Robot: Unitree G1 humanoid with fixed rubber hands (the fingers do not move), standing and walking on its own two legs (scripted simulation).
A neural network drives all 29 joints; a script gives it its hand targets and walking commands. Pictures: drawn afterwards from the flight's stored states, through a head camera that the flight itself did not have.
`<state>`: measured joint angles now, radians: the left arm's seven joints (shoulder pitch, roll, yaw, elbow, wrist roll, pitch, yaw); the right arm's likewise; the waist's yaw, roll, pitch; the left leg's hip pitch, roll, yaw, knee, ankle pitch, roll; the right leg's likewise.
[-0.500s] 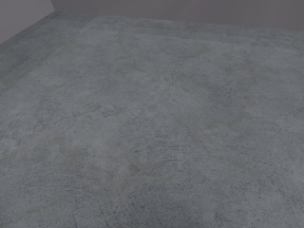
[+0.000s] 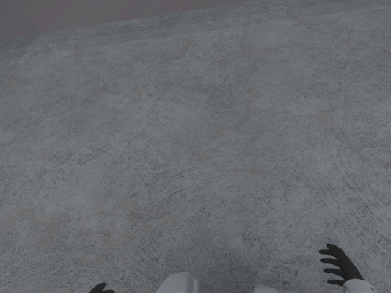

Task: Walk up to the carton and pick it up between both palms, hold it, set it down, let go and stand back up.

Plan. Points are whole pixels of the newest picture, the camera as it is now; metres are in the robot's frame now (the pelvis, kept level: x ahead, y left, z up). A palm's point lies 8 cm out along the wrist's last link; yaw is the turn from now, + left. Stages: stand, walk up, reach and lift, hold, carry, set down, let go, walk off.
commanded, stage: walk up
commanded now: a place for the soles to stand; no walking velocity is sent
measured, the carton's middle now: out of the picture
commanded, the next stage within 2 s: none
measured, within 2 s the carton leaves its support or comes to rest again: neither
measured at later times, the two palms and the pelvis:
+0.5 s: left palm (148, 283) +0.16 +0.16 -0.11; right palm out of the picture -0.10 -0.33 -0.07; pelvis -0.06 -0.05 +0.01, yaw -26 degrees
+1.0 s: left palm out of the picture +0.14 -0.05 -0.09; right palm out of the picture -0.23 -0.43 -0.12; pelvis -0.11 -0.19 +0.01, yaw -53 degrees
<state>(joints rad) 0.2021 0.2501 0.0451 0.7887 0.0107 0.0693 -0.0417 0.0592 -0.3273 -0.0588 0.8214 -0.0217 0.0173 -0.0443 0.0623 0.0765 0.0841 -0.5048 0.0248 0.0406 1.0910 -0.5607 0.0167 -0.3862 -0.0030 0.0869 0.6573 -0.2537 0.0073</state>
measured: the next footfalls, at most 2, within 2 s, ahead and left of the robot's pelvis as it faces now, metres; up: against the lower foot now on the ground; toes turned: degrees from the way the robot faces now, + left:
left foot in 0.16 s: +0.07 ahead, +0.05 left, +0.00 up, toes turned -5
right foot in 0.68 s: -0.12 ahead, -0.28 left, +0.00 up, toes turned -41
